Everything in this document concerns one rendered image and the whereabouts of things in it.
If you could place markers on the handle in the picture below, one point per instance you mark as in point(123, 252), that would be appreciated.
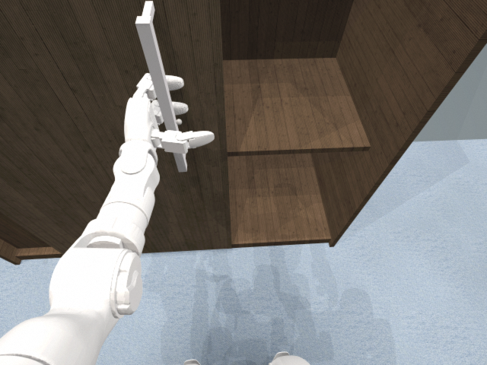
point(146, 33)

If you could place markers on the left robot hand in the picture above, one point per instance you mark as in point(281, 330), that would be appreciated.
point(142, 117)

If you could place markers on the robot left upper arm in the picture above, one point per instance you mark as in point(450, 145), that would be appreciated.
point(92, 289)

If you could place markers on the right robot shin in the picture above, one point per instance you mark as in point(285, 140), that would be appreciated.
point(279, 354)

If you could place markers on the robot left forearm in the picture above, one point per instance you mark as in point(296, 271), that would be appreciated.
point(127, 209)

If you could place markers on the wardrobe door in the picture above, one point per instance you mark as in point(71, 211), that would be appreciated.
point(17, 236)
point(67, 71)

